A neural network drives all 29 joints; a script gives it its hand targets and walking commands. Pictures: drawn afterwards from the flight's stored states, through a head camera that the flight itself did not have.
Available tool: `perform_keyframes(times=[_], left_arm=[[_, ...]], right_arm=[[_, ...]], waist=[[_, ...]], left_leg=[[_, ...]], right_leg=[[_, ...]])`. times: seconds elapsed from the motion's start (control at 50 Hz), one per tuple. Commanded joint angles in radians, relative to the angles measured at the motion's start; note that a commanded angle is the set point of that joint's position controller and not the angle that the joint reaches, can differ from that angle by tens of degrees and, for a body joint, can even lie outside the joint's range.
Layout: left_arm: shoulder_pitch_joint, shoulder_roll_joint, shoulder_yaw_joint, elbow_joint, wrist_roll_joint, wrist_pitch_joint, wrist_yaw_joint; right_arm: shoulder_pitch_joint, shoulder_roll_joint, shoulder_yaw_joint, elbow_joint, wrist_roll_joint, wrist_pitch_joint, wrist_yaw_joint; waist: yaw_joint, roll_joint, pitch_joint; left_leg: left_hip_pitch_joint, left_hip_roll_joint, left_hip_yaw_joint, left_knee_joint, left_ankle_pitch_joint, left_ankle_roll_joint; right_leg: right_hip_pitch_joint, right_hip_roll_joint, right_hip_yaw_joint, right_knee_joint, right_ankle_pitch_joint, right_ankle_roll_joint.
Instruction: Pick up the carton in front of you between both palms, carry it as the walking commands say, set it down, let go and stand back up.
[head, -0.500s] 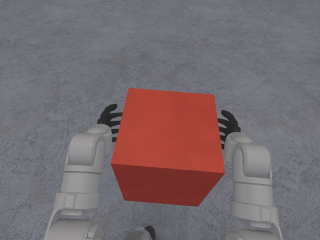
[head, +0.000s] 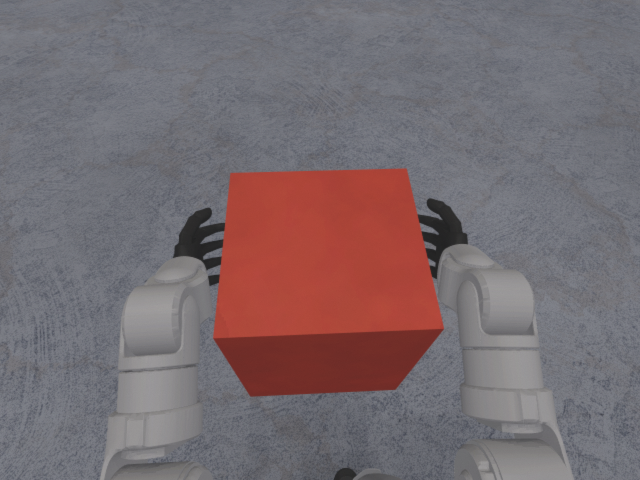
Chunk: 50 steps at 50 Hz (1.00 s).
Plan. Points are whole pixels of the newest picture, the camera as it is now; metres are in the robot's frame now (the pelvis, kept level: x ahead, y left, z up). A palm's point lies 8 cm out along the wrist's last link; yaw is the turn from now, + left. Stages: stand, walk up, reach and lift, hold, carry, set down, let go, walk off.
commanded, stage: carry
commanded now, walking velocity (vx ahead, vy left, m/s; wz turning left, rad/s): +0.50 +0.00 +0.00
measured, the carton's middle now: (321, 292) +0.36 -0.02 +0.02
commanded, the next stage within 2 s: none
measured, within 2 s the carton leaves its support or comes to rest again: neither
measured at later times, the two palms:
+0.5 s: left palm (180, 145) +0.58 +0.18 +0.09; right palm (379, 140) +0.57 -0.12 +0.10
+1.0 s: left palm (224, 48) +0.86 +0.14 +0.10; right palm (377, 47) +0.87 -0.16 +0.09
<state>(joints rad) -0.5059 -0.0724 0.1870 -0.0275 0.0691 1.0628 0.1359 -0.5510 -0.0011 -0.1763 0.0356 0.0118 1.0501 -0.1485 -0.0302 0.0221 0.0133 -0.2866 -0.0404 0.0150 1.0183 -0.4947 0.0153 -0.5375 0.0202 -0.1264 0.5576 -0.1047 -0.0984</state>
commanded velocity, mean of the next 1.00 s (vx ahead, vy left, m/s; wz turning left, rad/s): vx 0.50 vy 0.00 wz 0.00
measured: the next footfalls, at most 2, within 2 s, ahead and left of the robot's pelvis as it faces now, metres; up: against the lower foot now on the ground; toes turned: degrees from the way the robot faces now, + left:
left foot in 0.40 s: +0.40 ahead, +0.13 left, +0.00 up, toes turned +9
right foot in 0.86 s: +0.70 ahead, -0.10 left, +0.00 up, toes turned -13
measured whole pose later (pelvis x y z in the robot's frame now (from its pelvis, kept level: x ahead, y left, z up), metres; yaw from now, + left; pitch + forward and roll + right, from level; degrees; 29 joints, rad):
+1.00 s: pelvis +0.60 -0.01 +0.02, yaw +1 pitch +3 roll +0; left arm -0.16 -0.13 0.10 -0.26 0.11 1.21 0.08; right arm -0.17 0.14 -0.14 -0.28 -0.12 1.22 -0.10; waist 0.02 0.03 -0.11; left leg -0.40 0.07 0.07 1.12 -0.40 0.00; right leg -0.36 -0.05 -0.24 0.46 -0.16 -0.07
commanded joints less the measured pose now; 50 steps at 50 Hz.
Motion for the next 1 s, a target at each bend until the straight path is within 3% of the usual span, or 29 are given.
perform_keyframes(times=[0.0,0.02,0.06,0.12,0.22,0.32,0.36,0.38,0.4,0.42,0.44,0.48,0.5,0.54,0.58,0.64,0.78,0.82,0.84,0.86,0.88,0.9,0.92,0.94,0.96,0.98], left_arm=[[-0.559,-0.905,-0.706,-0.071,-0.384,0.016,-0.226],[-0.6,-0.943,-0.724,-0.104,-0.407,0.022,-0.236],[-0.636,-0.997,-0.74,-0.143,-0.436,0.033,-0.254],[-0.591,-1.015,-0.746,-0.183,-0.449,0.061,-0.284],[-0.384,-0.993,-0.74,-0.184,-0.415,0.098,-0.32],[-0.234,-0.953,-0.747,-0.226,-0.352,0.111,-0.324],[-0.198,-0.944,-0.754,-0.247,-0.339,0.118,-0.318],[-0.175,-0.932,-0.754,-0.259,-0.338,0.124,-0.316],[-0.169,-0.94,-0.759,-0.277,-0.345,0.136,-0.315],[-0.186,-0.948,-0.776,-0.304,-0.35,0.141,-0.317],[-0.193,-0.961,-0.782,-0.299,-0.354,0.14,-0.318],[-0.184,-0.992,-0.795,-0.299,-0.358,0.127,-0.318],[-0.174,-1.013,-0.797,-0.295,-0.361,0.12,-0.317],[-0.144,-1.03,-0.805,-0.293,-0.358,0.108,-0.311],[-0.112,-1.028,-0.807,-0.296,-0.347,0.1,-0.303],[-0.078,-1.009,-0.809,-0.309,-0.333,0.101,-0.295],[-0.099,-0.915,-0.804,-0.371,-0.355,0.138,-0.297],[-0.086,-0.887,-0.787,-0.349,-0.357,0.152,-0.298],[-0.083,-0.877,-0.775,-0.332,-0.355,0.158,-0.3],[-0.068,-0.861,-0.762,-0.31,-0.346,0.161,-0.301],[-0.078,-0.864,-0.753,-0.285,-0.346,0.158,-0.303],[-0.065,-0.895,-0.753,-0.284,-0.352,0.156,-0.305],[-0.084,-0.928,-0.758,-0.299,-0.36,0.151,-0.307],[-0.11,-0.964,-0.766,-0.315,-0.366,0.144,-0.31],[-0.135,-0.991,-0.779,-0.329,-0.371,0.137,-0.313],[-0.146,-1.011,-0.79,-0.342,-0.377,0.129,-0.316]], right_arm=[[-0.558,1.043,0.714,-0.095,0.356,0.044,0.263],[-0.552,1.057,0.704,-0.096,0.344,0.047,0.261],[-0.516,1.084,0.695,-0.103,0.313,0.052,0.257],[-0.421,1.103,0.689,-0.126,0.257,0.056,0.243],[-0.276,1.086,0.717,-0.208,0.207,0.084,0.242],[-0.192,1.065,0.765,-0.29,0.235,0.118,0.282],[-0.133,1.062,0.762,-0.285,0.246,0.131,0.3],[-0.089,1.054,0.756,-0.287,0.249,0.137,0.307],[-0.068,1.036,0.744,-0.276,0.242,0.139,0.311],[-0.047,1.063,0.744,-0.257,0.246,0.136,0.316],[-0.061,1.076,0.748,-0.287,0.262,0.134,0.32],[-0.094,1.108,0.766,-0.317,0.285,0.128,0.328],[-0.114,1.119,0.775,-0.334,0.297,0.125,0.331],[-0.103,1.121,0.787,-0.349,0.311,0.121,0.337],[-0.071,1.108,0.791,-0.349,0.313,0.117,0.342],[-0.032,1.079,0.79,-0.353,0.305,0.118,0.345],[-0.019,0.988,0.773,-0.398,0.275,0.149,0.321],[-0.036,0.959,0.769,-0.397,0.268,0.164,0.312],[-0.028,0.945,0.769,-0.388,0.264,0.172,0.309],[-0.046,0.93,0.771,-0.392,0.265,0.183,0.308],[-0.074,0.945,0.776,-0.402,0.276,0.191,0.308],[-0.088,0.968,0.782,-0.392,0.279,0.191,0.31],[-0.1,1.004,0.784,-0.384,0.287,0.184,0.314],[-0.107,1.034,0.786,-0.381,0.291,0.175,0.318],[-0.107,1.053,0.788,-0.378,0.291,0.166,0.319],[-0.107,1.069,0.794,-0.389,0.288,0.156,0.319]], waist=[[0.072,-0.135,-0.617],[0.062,-0.082,-0.562],[0.051,-0.079,-0.529],[0.05,-0.13,-0.508],[0.05,-0.208,-0.402],[0.054,-0.193,-0.324],[0.035,-0.13,-0.371],[0.016,-0.05,-0.421],[0.013,0.176,-0.481],[0.006,0.284,-0.452],[0.006,0.203,-0.412],[0.017,0.038,-0.372],[0.021,0.024,-0.361],[0.021,0.074,-0.355],[0.019,0.097,-0.335],[0.016,0.099,-0.292],[0.011,0.124,-0.21],[0.03,0.097,-0.24],[0.038,0.052,-0.301],[0.058,-0.109,-0.368],[0.061,-0.349,-0.421],[0.058,-0.323,-0.405],[0.057,-0.237,-0.402],[0.054,-0.132,-0.399],[0.049,-0.083,-0.384],[0.046,-0.087,-0.384]], left_leg=[[-0.45,0.04,-0.037,0.255,0.03,-0.021],[-0.448,0.069,-0.033,0.17,0.083,-0.021],[-0.368,0.088,-0.022,0.011,0.126,-0.031],[-0.322,0.066,0.046,-0.167,0.144,-0.049],[-0.293,0.063,0.122,-0.399,0.33,-0.044],[-0.125,0.046,0.18,-0.594,0.463,-0.02],[0.169,0.031,0.22,-0.626,0.414,0.0],[0.357,0.157,0.061,-0.628,0.316,0.025],[0.525,0.414,-0.378,-0.705,0.223,0.151],[0.578,0.493,-0.557,-0.768,0.238,0.236],[0.512,0.475,-0.503,-0.771,0.295,0.234],[0.372,0.414,-0.32,-0.79,0.347,0.171],[0.302,0.387,-0.236,-0.822,0.321,0.137],[0.245,0.345,-0.116,-0.86,0.294,0.114],[0.246,0.327,-0.06,-0.89,0.272,0.123],[0.27,0.302,0.004,-0.889,0.37,0.117],[0.327,0.291,0.087,-0.785,0.541,0.084],[0.268,0.254,0.155,-0.6,0.651,0.052],[0.16,0.222,0.198,-0.433,0.668,0.019],[-0.043,0.153,0.205,-0.169,0.49,-0.029],[-0.326,0.03,0.16,0.085,0.107,-0.059],[-0.408,0.054,0.043,0.22,-0.011,-0.029],[-0.419,0.103,0.005,0.259,0.011,-0.005],[-0.415,0.144,-0.011,0.226,0.068,0.006],[-0.387,0.175,-0.016,0.161,0.13,0.005],[-0.347,0.181,-0.005,0.103,0.173,0.0]], right_leg=[[0.923,-0.382,0.565,-0.164,0.405,-0.154],[0.855,-0.356,0.491,-0.186,0.43,-0.11],[0.757,-0.318,0.39,-0.236,0.396,-0.062],[0.722,-0.29,0.292,-0.27,0.419,-0.06],[0.675,-0.238,0.148,-0.294,0.438,-0.021],[0.606,-0.226,0.072,-0.227,0.433,0.005],[0.448,-0.183,-0.005,-0.027,0.385,0.045],[0.287,-0.16,-0.016,0.144,0.173,0.079],[0.039,-0.056,-0.009,0.422,-0.113,0.115],[-0.173,-0.014,0.067,0.573,-0.391,0.104],[-0.208,-0.07,0.123,0.657,-0.4,0.083],[-0.17,-0.136,0.14,0.604,-0.292,0.079],[-0.12,-0.155,0.136,0.528,-0.243,0.084],[-0.059,-0.14,0.084,0.413,-0.191,0.099],[-0.065,-0.139,0.052,0.293,-0.143,0.118],[-0.066,-0.128,0.008,0.123,-0.038,0.129],[0.029,-0.092,-0.066,-0.06,0.024,0.089],[0.23,-0.03,-0.14,-0.123,-0.028,0.078],[0.439,-0.041,-0.115,-0.118,-0.062,0.07],[0.628,-0.243,0.213,-0.209,-0.216,0.009],[0.815,-0.446,0.589,-0.306,-0.224,-0.117],[0.783,-0.456,0.612,-0.331,-0.075,-0.143],[0.736,-0.431,0.507,-0.306,0.02,-0.126],[0.684,-0.411,0.422,-0.302,0.03,-0.096],[0.616,-0.393,0.354,-0.33,0.008,-0.063],[0.567,-0.373,0.291,-0.356,-0.02,-0.039]])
